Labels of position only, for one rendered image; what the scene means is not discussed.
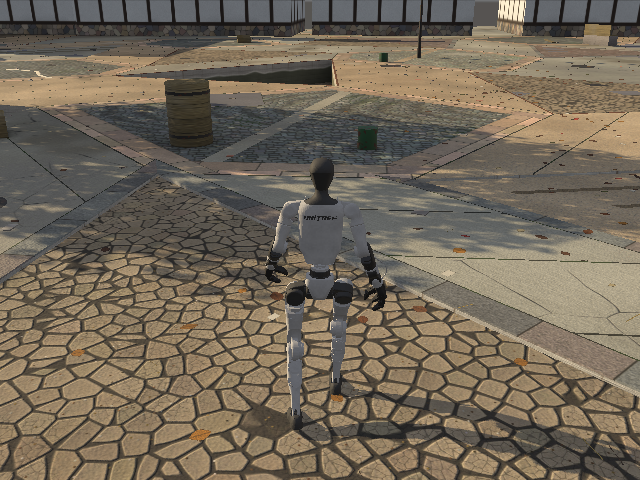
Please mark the right robot foot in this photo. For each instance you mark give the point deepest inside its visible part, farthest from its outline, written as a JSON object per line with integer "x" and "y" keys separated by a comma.
{"x": 335, "y": 388}

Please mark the robot left thigh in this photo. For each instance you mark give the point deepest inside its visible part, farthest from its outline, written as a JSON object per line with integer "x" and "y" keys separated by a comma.
{"x": 294, "y": 308}

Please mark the right robot upper arm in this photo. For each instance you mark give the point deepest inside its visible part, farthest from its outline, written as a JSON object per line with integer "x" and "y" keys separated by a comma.
{"x": 352, "y": 211}

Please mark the robot left forearm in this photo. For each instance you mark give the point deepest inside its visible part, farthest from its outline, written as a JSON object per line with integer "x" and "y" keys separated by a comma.
{"x": 272, "y": 258}

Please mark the robot right hand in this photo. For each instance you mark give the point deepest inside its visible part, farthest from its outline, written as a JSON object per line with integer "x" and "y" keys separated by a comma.
{"x": 381, "y": 296}

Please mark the robot right forearm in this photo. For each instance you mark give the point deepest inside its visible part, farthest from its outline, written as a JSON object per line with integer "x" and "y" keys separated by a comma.
{"x": 371, "y": 269}

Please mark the left robot upper arm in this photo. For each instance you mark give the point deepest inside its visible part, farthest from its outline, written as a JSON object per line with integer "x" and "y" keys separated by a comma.
{"x": 289, "y": 210}

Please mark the robot left hand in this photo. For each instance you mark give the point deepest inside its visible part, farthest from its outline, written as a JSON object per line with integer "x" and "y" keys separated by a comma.
{"x": 279, "y": 269}

